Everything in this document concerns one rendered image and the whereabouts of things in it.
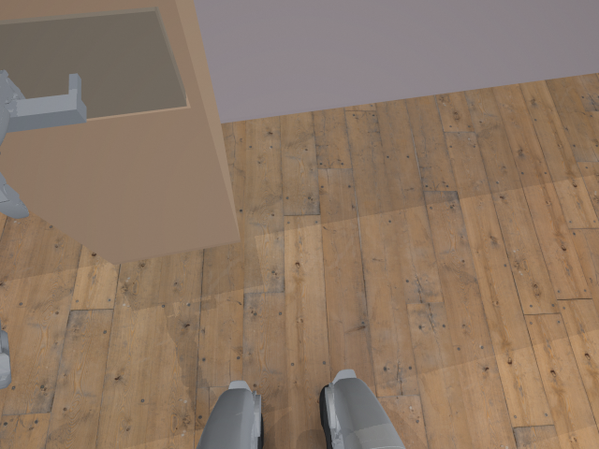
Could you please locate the left robot hand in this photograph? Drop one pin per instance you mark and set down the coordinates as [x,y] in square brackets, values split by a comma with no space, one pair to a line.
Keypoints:
[10,203]

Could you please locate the robot thigh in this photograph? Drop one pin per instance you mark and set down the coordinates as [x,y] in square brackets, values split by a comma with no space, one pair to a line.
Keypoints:
[354,409]
[234,422]

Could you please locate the handle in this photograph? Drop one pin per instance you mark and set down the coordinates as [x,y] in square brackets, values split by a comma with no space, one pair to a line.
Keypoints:
[49,111]

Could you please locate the robot left thigh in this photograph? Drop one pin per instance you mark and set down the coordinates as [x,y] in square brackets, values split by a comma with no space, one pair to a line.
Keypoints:
[234,422]

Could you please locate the cabinet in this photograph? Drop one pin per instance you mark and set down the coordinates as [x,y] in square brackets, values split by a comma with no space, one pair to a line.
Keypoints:
[133,186]

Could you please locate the robot right thigh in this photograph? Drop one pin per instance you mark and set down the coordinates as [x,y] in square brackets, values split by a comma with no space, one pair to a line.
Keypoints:
[354,409]

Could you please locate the drawer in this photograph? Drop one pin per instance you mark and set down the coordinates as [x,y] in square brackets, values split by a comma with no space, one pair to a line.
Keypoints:
[123,57]

